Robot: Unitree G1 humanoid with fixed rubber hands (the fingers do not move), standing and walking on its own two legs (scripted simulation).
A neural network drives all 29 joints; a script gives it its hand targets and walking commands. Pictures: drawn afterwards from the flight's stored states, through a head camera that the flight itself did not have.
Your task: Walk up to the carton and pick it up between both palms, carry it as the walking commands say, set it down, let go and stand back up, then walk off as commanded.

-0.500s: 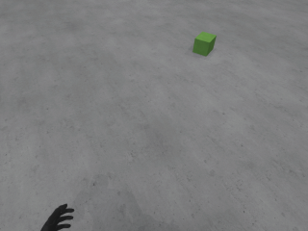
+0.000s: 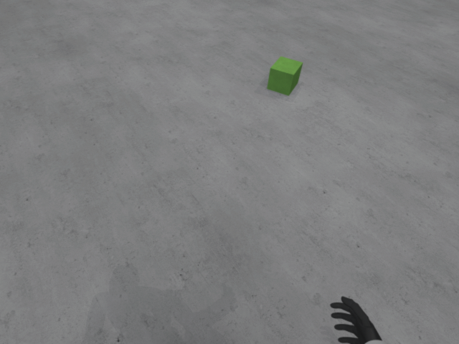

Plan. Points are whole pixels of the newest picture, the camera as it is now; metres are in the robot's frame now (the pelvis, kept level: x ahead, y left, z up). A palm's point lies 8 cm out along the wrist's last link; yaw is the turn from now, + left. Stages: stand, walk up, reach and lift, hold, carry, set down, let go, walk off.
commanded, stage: walk up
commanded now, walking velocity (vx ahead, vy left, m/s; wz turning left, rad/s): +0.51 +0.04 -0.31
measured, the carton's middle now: (284, 75) +2.09 -0.36 -0.67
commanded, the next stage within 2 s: none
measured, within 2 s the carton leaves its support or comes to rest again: neither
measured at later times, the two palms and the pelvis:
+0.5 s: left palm (161, 217) +0.41 +0.18 -0.10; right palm (380, 317) +0.23 -0.30 -0.14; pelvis +0.27 -0.06 +0.01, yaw -4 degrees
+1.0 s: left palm (146, 194) +0.50 +0.24 -0.14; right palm (327, 165) +0.61 -0.25 -0.10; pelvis +0.53 +0.00 +0.01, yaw -7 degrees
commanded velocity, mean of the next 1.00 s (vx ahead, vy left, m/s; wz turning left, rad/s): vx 0.50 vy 0.02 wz -0.17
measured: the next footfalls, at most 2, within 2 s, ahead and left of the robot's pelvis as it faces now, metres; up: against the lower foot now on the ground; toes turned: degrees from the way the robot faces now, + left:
right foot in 0.38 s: +0.38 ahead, -0.15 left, +0.00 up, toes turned -10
left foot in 0.90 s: +0.64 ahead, +0.09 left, +0.00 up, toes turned +3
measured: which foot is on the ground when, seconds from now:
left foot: down 0.00-0.40, up 0.42-0.88, down 0.90-1.00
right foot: up 0.00-0.36, down 0.38-0.90, up 0.92-1.00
